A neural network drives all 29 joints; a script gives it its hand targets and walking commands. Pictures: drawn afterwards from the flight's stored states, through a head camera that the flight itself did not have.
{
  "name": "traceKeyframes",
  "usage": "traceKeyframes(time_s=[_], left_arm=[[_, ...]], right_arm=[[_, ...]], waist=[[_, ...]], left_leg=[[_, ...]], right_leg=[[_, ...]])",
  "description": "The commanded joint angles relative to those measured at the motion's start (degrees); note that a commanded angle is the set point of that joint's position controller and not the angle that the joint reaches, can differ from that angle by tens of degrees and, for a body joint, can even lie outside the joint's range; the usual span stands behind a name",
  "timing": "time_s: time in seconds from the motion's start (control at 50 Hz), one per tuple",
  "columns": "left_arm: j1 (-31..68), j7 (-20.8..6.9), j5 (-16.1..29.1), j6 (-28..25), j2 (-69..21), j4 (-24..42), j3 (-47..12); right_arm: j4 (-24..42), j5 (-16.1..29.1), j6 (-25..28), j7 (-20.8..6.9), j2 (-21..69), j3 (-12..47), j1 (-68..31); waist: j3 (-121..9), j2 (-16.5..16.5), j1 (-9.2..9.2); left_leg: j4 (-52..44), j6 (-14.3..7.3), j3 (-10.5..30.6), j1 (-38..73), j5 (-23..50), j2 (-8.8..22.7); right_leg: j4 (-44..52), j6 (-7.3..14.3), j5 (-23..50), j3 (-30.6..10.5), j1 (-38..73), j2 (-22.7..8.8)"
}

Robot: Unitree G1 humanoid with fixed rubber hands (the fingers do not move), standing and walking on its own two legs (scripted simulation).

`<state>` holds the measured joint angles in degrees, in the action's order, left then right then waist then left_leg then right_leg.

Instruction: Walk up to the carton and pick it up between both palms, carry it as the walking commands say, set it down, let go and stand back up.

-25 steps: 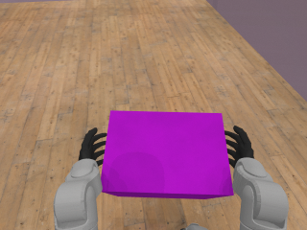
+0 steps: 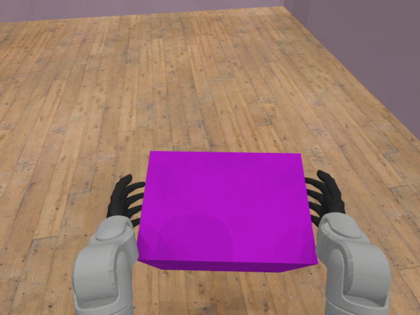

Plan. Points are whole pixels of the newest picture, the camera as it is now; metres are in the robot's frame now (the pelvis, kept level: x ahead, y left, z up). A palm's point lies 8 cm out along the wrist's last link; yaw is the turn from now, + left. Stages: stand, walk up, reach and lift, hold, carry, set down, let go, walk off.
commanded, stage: carry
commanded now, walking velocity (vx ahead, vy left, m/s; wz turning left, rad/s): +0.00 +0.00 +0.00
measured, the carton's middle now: (222, 218) +0.30 +0.00 +0.02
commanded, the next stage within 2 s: none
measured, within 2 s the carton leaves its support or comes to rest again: neither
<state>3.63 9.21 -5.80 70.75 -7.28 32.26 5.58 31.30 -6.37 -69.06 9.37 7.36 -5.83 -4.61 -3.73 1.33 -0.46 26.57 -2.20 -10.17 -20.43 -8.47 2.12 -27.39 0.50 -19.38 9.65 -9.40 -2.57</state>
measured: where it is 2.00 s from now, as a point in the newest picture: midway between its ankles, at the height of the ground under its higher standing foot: (223, 236)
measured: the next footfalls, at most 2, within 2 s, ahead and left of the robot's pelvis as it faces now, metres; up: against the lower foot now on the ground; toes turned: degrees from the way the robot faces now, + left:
right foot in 0.94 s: +0.13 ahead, -0.12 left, +0.00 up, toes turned -13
left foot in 1.34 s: +0.41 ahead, +0.09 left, +0.00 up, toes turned +12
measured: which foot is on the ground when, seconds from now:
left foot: down 0.00-0.96, up 0.98-1.00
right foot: down 0.00-0.78, up 0.80-0.92, down 0.94-1.00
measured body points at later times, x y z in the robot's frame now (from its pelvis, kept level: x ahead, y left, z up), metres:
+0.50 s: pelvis +0.05 +0.00 +0.00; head +0.06 +0.00 +0.45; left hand +0.33 +0.17 +0.08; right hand +0.32 -0.18 +0.09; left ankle +0.05 +0.10 -0.73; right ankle -0.08 -0.09 -0.73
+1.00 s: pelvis +0.12 -0.03 +0.00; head +0.10 -0.04 +0.45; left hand +0.38 +0.12 +0.10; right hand +0.36 -0.22 +0.10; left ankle +0.05 +0.09 -0.73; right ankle +0.09 -0.12 -0.74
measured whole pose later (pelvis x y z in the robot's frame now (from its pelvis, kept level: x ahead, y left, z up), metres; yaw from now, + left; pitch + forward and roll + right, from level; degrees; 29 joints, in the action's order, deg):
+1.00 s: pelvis +0.12 -0.03 +0.00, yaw -1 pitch +4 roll +0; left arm 4.6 8.4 -6.8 71.1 -7.3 28.1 5.0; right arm 30.5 -6.7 -70.6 10.2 7.3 -6.3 -3.2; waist -7.2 -1.8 1.4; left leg 34.6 0.9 -9.4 -13.3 -23.7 6.1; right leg -29.7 2.2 -16.0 12.0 -15.8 -2.3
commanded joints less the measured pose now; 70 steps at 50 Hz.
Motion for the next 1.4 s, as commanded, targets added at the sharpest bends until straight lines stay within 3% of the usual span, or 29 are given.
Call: traceKeyframes(time_s=[0.0,0.08,0.2,0.32,0.44,0.46,0.48,0.58,0.66,0.7,0.74,0.76,0.78,0.8,0.84,0.92,0.94,0.96,0.98,1.0,1.04,1.06,1.14,1.24,1.3,1.32,1.34,1.36,1.38], left_arm=[[23.9,-14.1,22.2,0.9,-46.1,4.1,-40.2],[24.2,-14.1,22.6,1.0,-48.3,2.3,-39.7],[24.6,-13.9,22.2,0.4,-49.6,1.7,-38.9],[23.7,-14.2,21.6,-1.0,-48.9,-0.3,-37.8],[25.4,-14.9,18.6,-6.0,-46.2,-6.6,-34.4],[25.8,-15.0,18.2,-7.0,-46.0,-7.4,-34.0],[27.3,-14.8,23.4,-6.2,-53.1,5.8,-41.7],[24.4,-14.2,21.8,-2.2,-46.3,2.7,-40.0],[26.0,-13.8,21.1,-0.5,-44.6,2.2,-39.5],[26.2,-13.7,20.8,0.2,-44.0,1.4,-39.4],[25.8,-13.8,21.2,0.8,-44.1,1.4,-39.7],[26.1,-13.9,21.3,0.8,-44.7,1.5,-39.9],[26.8,-14.0,21.5,0.7,-45.2,1.8,-40.0],[26.9,-14.2,21.6,0.6,-46.0,1.2,-39.6],[25.2,-14.5,21.3,0.2,-47.6,-0.8,-38.5],[25.6,-13.8,20.4,-0.7,-48.4,0.3,-37.9],[24.3,-13.5,20.1,-0.5,-47.7,0.0,-37.5],[21.9,-13.0,18.7,-0.4,-46.6,-1.2,-36.2],[19.9,-12.5,18.3,-0.2,-45.6,-2.2,-35.8],[22.7,-12.4,19.4,0.1,-45.8,-0.5,-37.1],[24.8,-13.0,20.9,0.0,-47.4,2.0,-38.5],[25.5,-13.2,21.8,-0.1,-48.1,2.7,-39.1],[25.8,-14.4,23.9,-0.6,-48.1,4.4,-40.2],[23.2,-14.4,24.0,-0.4,-45.5,6.0,-40.1],[22.8,-14.0,23.7,0.2,-44.1,6.7,-40.3],[23.0,-13.9,23.3,0.5,-43.5,6.8,-40.4],[23.4,-13.8,22.8,1.0,-43.3,6.9,-40.6],[24.6,-13.9,23.0,1.0,-44.5,7.5,-41.1],[24.6,-14.1,23.3,0.8,-46.0,6.6,-41.2]], right_arm=[[-0.8,21.2,-2.2,-14.0,49.1,38.7,-18.1],[-0.9,21.0,-2.3,-14.0,50.8,38.1,-19.1],[-0.3,22.2,-2.2,-14.5,52.0,38.7,-20.9],[-1.7,21.3,-1.0,-14.6,51.4,38.2,-20.6],[-8.8,18.6,4.0,-15.4,49.0,34.9,-22.5],[-9.8,18.2,5.0,-15.5,48.8,34.5,-22.8],[3.1,23.4,4.3,-15.2,55.8,42.2,-24.3],[0.0,21.1,0.3,-14.2,49.6,41.2,-20.3],[0.2,21.6,-1.2,-14.1,47.8,40.8,-22.3],[-1.6,21.3,-1.8,-14.1,47.3,39.7,-21.1],[-2.4,21.1,-2.1,-13.9,47.0,38.7,-19.9],[-2.3,21.2,-2.2,-13.9,47.3,38.8,-19.9],[-1.8,21.6,-2.1,-13.8,48.0,39.3,-20.3],[-0.6,22.3,-1.9,-13.7,48.8,39.6,-22.0],[0.5,22.5,-1.8,-13.8,49.9,40.8,-23.7],[1.4,23.5,-1.7,-14.3,49.6,41.4,-24.0],[1.8,23.4,-1.9,-14.3,48.9,41.2,-23.9],[2.7,23.3,-2.5,-14.4,47.9,41.9,-24.9],[2.6,23.0,-3.2,-14.4,46.3,41.5,-24.7],[1.9,22.9,-3.3,-14.5,46.5,41.1,-24.1],[1.6,23.1,-3.0,-14.5,48.6,41.3,-23.0],[0.9,22.7,-2.7,-14.4,49.4,40.5,-21.4],[2.4,21.4,-1.2,-13.2,50.3,40.3,-20.5],[4.8,20.9,-1.7,-12.4,48.8,40.7,-20.1],[4.4,21.5,-2.3,-12.4,48.4,40.8,-18.7],[3.8,21.5,-2.5,-12.5,48.0,40.5,-17.3],[3.2,21.4,-2.7,-12.6,47.0,39.8,-17.0],[2.3,22.3,-2.6,-12.9,47.3,39.5,-19.0],[3.9,23.2,-2.2,-13.1,48.6,40.1,-20.7]], waist=[[-17.3,-7.7,0.22],[-18.3,-3.3,0.05],[-18.0,-5.8,0.05],[-18.3,-0.1,0.45],[-18.0,-1.6,0.54],[-17.9,-1.4,0.56],[-17.6,-0.7,0.42],[-14.3,4.1,0.41],[-5.2,5.2,0.53],[-4.5,1.3,1.32],[-8.5,-7.4,1.72],[-9.8,-11.2,1.95],[-8.4,-13.3,2.43],[-6.8,-9.5,2.45],[-6.3,-5.2,1.45],[-10.3,-5.7,-0.18],[-10.4,-3.0,-0.91],[-8.9,6.3,-1.96],[-8.5,13.9,-2.43],[-6.2,9.0,-1.37],[-6.9,2.4,-0.79],[-7.5,1.2,-0.73],[-7.3,5.1,-0.79],[-6.8,8.7,-1.07],[-13.2,6.3,0.72],[-17.1,4.8,2.17],[-18.4,-3.6,3.24],[-17.5,-16.1,2.78],[-19.0,-12.2,2.08]], left_leg=[[1.1,-2.8,9.1,20.3,46.3,11.9],[2.5,-0.6,5.9,17.7,43.5,9.0],[3.9,-1.9,6.5,23.8,54.4,9.6],[4.3,-0.9,4.3,16.0,37.8,5.3],[5.2,-1.9,5.5,17.5,40.4,6.3],[5.5,-1.8,5.6,16.4,38.5,6.2],[3.8,-0.9,4.9,15.2,31.5,6.6],[4.4,-0.4,1.7,7.2,-2.6,3.8],[4.3,1.0,0.3,1.7,-11.4,2.6],[1.4,-0.2,2.7,8.0,-7.3,3.6],[-3.6,-4.6,13.1,19.9,2.1,9.6],[-7.2,-7.7,20.4,25.7,3.2,14.0],[-11.3,-11.0,27.5,29.2,6.2,18.9],[-13.8,-12.3,29.4,26.8,4.0,21.8],[-15.3,-9.6,22.7,20.2,-7.8,20.4],[-9.6,-2.3,7.2,5.6,-20.2,12.1],[-3.1,-0.1,3.9,-1.4,-22.9,9.1],[11.7,2.7,-1.0,-8.1,-19.3,4.4],[24.8,3.8,-1.0,-18.4,-22.3,1.0],[32.9,2.8,5.3,-23.2,-20.9,3.5],[37.3,2.4,8.1,-26.7,-16.7,5.4],[34.6,2.6,8.2,-26.1,-14.6,5.9],[21.3,3.3,3.6,-19.0,-6.7,3.2],[5.2,2.2,-2.4,-8.0,-0.6,-0.8],[-3.0,0.8,-7.4,11.8,0.9,-3.4],[-2.4,-1.0,-3.6,24.9,1.1,-0.7],[-5.7,-5.9,13.4,33.5,-0.3,9.8],[-12.4,-13.2,34.4,39.9,8.7,21.7],[-11.0,-14.9,32.9,37.3,12.8,23.4]], right_leg=[[1.3,-1.6,17.2,-4.0,-2.2,-5.4],[1.2,-1.6,32.0,-3.9,3.7,-6.2],[4.6,-2.0,20.0,-1.7,-1.6,-3.1],[1.8,-1.0,40.7,-2.9,4.7,-4.8],[2.5,-0.9,31.6,-3.3,0.9,-4.6],[2.6,-0.8,32.9,-3.7,1.6,-5.0],[4.2,-1.3,33.1,-3.7,3.5,-6.5],[4.7,1.4,21.7,-6.3,7.9,-8.9],[7.6,3.3,11.4,-9.2,4.4,-11.1],[2.6,2.0,15.3,-5.6,-0.7,-8.8],[-9.8,-0.7,17.3,-0.4,-9.5,-4.4],[-16.2,-1.4,9.0,1.3,-16.9,-2.0],[-20.9,-1.3,-8.5,0.7,-25.5,0.4],[-22.6,-0.4,-13.8,-3.8,-27.9,-0.8],[-14.7,0.7,-14.1,-6.0,-22.9,-2.6],[3.1,1.0,2.1,1.8,1.6,0.0],[5.7,1.4,0.7,-0.3,9.0,-1.8],[13.7,4.1,-7.9,-16.2,12.0,-10.6],[19.8,9.9,-6.1,-33.7,16.6,-20.4],[19.1,12.8,-0.3,-34.3,16.2,-23.9],[15.9,11.8,14.0,-25.8,19.1,-21.4],[15.2,10.4,18.9,-21.3,19.8,-19.6],[16.2,7.8,26.0,-9.8,17.1,-14.6],[13.9,5.1,34.0,-1.1,14.3,-11.6],[-2.9,2.2,49.3,4.6,10.2,-9.7],[-12.1,0.5,45.1,4.4,1.7,-8.6],[-26.6,-1.7,30.7,4.6,-11.9,-4.0],[-40.3,-2.4,-5.6,0.6,-29.0,3.8],[-48.6,-1.1,-7.4,-8.0,-30.9,0.2]])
